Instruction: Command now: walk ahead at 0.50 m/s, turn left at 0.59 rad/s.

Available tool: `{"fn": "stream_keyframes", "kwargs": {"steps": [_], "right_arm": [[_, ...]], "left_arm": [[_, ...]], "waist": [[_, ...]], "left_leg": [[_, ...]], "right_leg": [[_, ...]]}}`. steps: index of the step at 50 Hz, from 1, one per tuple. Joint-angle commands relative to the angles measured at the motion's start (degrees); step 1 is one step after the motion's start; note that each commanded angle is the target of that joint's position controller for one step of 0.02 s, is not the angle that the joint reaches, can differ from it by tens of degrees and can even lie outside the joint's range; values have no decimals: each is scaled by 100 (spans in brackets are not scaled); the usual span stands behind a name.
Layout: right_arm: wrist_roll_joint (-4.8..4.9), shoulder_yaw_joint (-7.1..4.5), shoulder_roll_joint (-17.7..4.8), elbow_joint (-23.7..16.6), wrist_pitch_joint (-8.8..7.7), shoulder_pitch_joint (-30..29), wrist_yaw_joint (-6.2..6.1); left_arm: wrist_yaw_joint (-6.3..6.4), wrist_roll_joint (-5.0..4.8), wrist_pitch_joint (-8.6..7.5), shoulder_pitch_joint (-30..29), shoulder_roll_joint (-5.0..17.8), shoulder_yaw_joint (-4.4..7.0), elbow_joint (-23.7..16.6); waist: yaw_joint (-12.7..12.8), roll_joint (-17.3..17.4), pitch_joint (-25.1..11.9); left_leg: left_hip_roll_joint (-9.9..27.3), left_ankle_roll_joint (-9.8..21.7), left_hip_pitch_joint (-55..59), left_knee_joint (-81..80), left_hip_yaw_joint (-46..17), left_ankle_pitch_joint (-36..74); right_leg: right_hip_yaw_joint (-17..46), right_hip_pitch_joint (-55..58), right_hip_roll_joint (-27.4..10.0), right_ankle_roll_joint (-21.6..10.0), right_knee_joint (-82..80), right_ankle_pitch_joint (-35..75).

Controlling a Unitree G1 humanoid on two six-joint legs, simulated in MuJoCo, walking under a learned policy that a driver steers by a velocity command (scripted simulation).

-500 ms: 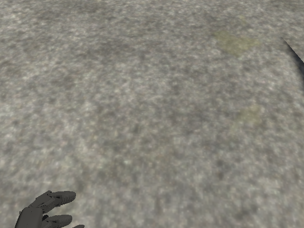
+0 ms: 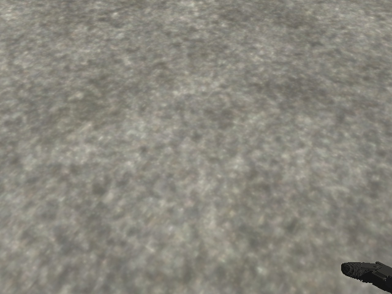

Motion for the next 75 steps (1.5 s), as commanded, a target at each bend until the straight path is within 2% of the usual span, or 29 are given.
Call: {"fn": "stream_keyframes", "kwargs": {"steps": [1,2,3,4,5,7,11,18,23,24,25,26,27,29,35,45,47,49,50,51,52,53,55,58,63,68,73,74,75], "right_arm": [[43,-675,-1683,148,67,2222,-213],[50,-633,-1893,-78,-27,1981,-180],[9,-487,-1366,-84,-104,1975,-135],[-19,-418,-1162,-32,-163,1804,-136],[-23,-376,-1047,-40,-190,1431,-142],[-113,-288,-825,-168,-205,954,-180],[-79,-325,-953,-17,-243,1043,-307],[30,-375,-1071,354,-154,1658,-414],[20,-341,-881,416,-68,1611,-434],[-13,-243,-613,370,-79,1616,-414],[-110,-112,-228,292,-101,2030,-401],[114,-76,-263,140,-144,2488,-411],[158,-206,-867,285,-135,2194,-436],[30,-272,-990,156,-61,1334,-430],[22,-202,-429,-26,34,1045,-331],[39,-108,-298,-432,-62,-274,-14],[5,-195,-472,-478,-37,-149,11],[-11,-410,-836,-250,11,892,-23],[15,-606,-1181,36,59,1919,-114],[77,-724,-1853,96,71,2134,-223],[60,-633,-1756,-143,-42,2168,-179],[0,-497,-1319,-64,-138,2053,-133],[-8,-389,-1023,-51,-214,1398,-147],[-93,-311,-834,-154,-233,920,-215],[-41,-352,-1001,111,-223,1276,-383],[29,-378,-1064,379,-166,1698,-428],[21,-349,-888,450,-71,1632,-453],[-12,-254,-630,413,-77,1642,-432],[-132,-121,-249,349,-88,1985,-417]], "left_arm": [[60,210,-60,-55,533,36,-593],[-13,234,-245,48,240,-127,-869],[-98,30,-394,-552,792,6,-940],[-129,-79,-478,-863,782,-17,-1059],[-84,28,-506,-887,688,-36,-1009],[-57,193,-405,-733,753,26,-935],[-35,266,-241,-958,473,-43,-994],[-165,130,-334,-2250,347,-130,-1331],[-177,114,-436,-1536,666,61,-1189],[-137,192,-465,-933,848,144,-1106],[-99,260,-457,-161,1232,234,-1053],[-146,210,-359,263,1423,307,-805],[-159,121,-341,-10,875,179,-945],[-117,188,-275,-526,501,43,-998],[-67,178,-354,-657,493,65,-702],[-25,40,-142,-265,962,185,-312],[-2,-22,-72,-288,1130,238,-298],[43,-77,12,-379,1241,270,-328],[71,-24,10,-337,1076,199,-364],[9,292,-66,148,306,-57,-642],[-58,209,-276,-61,345,-141,-817],[-114,-45,-402,-801,840,-3,-962],[-68,54,-493,-967,725,-37,-968],[-65,210,-333,-722,699,6,-885],[-63,244,-225,-1532,329,-115,-1093],[-177,125,-320,-2330,354,-130,-1323],[-192,116,-417,-1600,660,56,-1180],[-153,187,-447,-994,834,141,-1085],[-115,246,-441,-207,1165,215,-1030]], "waist": [[-1197,664,-1548],[-827,1401,-2455],[-1180,621,-2202],[-1079,461,-1403],[-787,-60,-923],[-412,130,-616],[-375,97,-401],[-864,308,-175],[-408,596,-375],[-117,424,-891],[-34,-592,-1781],[-195,-2338,-2201],[-60,-1359,-1492],[-77,-542,-468],[-324,-666,-88],[16,-493,229],[-191,-623,50],[-861,-657,-582],[-1356,-411,-1087],[-917,1186,-1561],[-980,1120,-2621],[-1211,463,-1933],[-745,-54,-857],[-331,175,-591],[-559,186,-268],[-864,310,-140],[-414,590,-332],[-126,431,-829],[-3,-501,-1713]], "left_leg": [[718,962,4381,-316,-1765,-143],[1807,1970,5444,-1337,-4944,-1240],[1692,1653,5265,-1639,-4574,-1564],[1477,1432,4498,-1679,-3747,-1298],[1213,1240,3599,-1711,-3148,-713],[908,1141,2525,-1906,-2543,349],[658,1181,1739,-2095,-1954,1120],[454,728,1634,-1809,-2025,-12],[496,440,2137,-793,-2627,128],[191,249,1869,126,-2359,162],[-357,-53,820,1861,-1756,-1374],[-700,-314,-981,3461,-1228,-2899],[-279,-396,-1489,4048,-1372,-2517],[84,-464,-1353,3975,-1050,-1654],[499,-556,-1076,2901,-819,-859],[308,-308,-678,400,-99,453],[20,-85,-211,244,172,-115],[-443,241,1268,-51,444,-293],[-481,474,2922,-268,143,-59],[1041,1277,5031,-312,-2470,-222],[1809,2024,5666,-1402,-5085,-1596],[1642,1607,5226,-1704,-4398,-1540],[1178,1230,3567,-1747,-3067,-491],[810,1179,2333,-2040,-2365,664],[437,980,1677,-2086,-1731,764],[461,728,1685,-1821,-2019,-33],[521,457,2174,-795,-2617,173],[206,268,1932,101,-2362,257],[-283,7,1027,1813,-1810,-1215]], "right_leg": [[94,-2867,-482,-303,4066,2742],[1247,-4511,568,-122,5602,-831],[1943,-5110,201,-222,5783,-479],[1821,-5235,-4,-330,5454,0],[1805,-4941,-234,-321,4905,401],[1827,-4221,-430,-223,4311,793],[1648,-4029,-295,115,3319,1476],[1722,-3304,203,109,981,3144],[1712,-2283,270,-307,367,2257],[1969,-1194,-112,-562,382,2186],[3193,547,-1260,-1024,529,2014],[5876,1626,-2221,-1792,-300,51],[5784,1091,-2079,-1606,-630,-1054],[4081,-257,-1597,-1278,-733,251],[2206,-1077,-1235,-1369,-1314,2204],[621,-290,-1286,-1059,-1199,3496],[399,-23,-1325,-948,-627,5130],[129,-177,-1188,-772,958,6552],[59,-1140,-985,-564,2384,5840],[142,-3634,-218,-219,4531,904],[1514,-4704,482,-161,5653,-946],[1854,-5248,143,-265,5724,-385],[1784,-4881,-281,-307,4805,506],[1754,-4049,-430,-107,4097,977],[1628,-3944,-162,198,2359,2343],[1722,-3339,187,117,967,3170],[1705,-2350,262,-299,409,2262],[1901,-1284,-56,-537,399,2207],[2996,353,-1138,-911,566,2020]]}}
Keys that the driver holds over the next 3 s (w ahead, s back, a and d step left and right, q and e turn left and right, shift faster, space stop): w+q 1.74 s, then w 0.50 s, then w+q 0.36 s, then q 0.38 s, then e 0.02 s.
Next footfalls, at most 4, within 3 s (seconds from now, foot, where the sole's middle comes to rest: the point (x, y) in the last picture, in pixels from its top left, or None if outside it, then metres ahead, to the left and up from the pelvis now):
0.48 right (237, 285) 0.47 -0.07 -0.75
1.00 left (133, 238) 0.61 0.29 -0.75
1.48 right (137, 157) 0.95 0.34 -0.75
2.00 left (37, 172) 0.84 0.72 -0.75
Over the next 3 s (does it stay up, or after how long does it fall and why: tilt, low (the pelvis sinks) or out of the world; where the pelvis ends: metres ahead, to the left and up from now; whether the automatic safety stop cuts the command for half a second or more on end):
stays up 1.03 0.99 0.00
